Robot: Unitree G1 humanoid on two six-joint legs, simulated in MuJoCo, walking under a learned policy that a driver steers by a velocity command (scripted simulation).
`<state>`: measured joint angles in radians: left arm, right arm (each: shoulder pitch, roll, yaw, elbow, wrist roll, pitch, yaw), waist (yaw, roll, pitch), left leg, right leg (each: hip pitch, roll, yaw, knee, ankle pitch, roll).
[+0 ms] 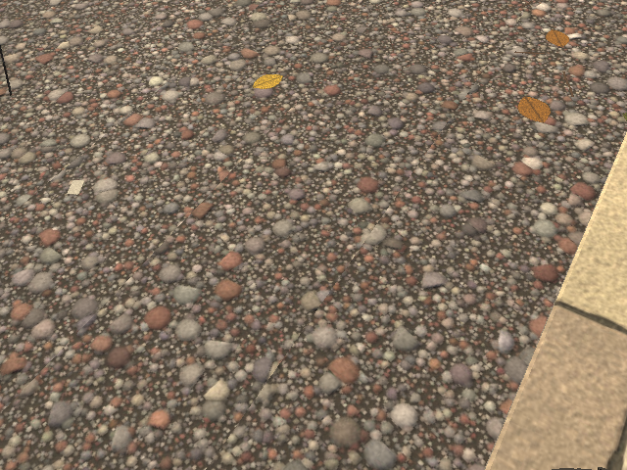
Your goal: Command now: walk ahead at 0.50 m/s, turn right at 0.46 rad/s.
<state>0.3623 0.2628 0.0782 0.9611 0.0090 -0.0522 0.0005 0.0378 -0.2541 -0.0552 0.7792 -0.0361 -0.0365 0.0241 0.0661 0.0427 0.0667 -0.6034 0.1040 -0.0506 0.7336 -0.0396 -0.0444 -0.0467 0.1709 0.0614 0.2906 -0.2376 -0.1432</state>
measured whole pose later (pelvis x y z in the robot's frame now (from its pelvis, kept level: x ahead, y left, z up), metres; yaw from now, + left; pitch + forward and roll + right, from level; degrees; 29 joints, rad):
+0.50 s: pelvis +0.24 +0.06 -0.04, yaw +4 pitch +0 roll +0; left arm 0.07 0.24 0.03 0.84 0.03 -0.01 0.01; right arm 0.36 -0.22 -0.04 0.93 -0.01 -0.05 0.01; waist -0.05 -0.03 0.10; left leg -0.23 -0.11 -0.08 0.36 -0.13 0.08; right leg -0.61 -0.01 0.06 0.95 -0.26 0.02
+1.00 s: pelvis +0.29 +0.02 -0.04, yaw +21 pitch +0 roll +1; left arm 0.20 0.26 0.03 0.77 0.02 0.00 0.04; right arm 0.20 -0.33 -0.09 0.78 -0.01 0.09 0.04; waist 0.00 0.04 0.06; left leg -0.45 -0.04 -0.04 1.04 -0.43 -0.06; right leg -0.23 -0.03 -0.09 0.41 -0.18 -0.04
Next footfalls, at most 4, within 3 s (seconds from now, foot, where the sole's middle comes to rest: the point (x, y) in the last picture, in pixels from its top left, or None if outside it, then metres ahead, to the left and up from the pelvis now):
0.20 left None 0.31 0.13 -0.82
0.72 right None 0.38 -0.05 -0.82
1.20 left None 0.24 0.13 -0.82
1.74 right None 0.37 0.00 -0.82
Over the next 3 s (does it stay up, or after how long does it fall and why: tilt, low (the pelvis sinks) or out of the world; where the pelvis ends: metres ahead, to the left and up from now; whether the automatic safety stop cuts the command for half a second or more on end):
stays up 0.78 0.45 -0.08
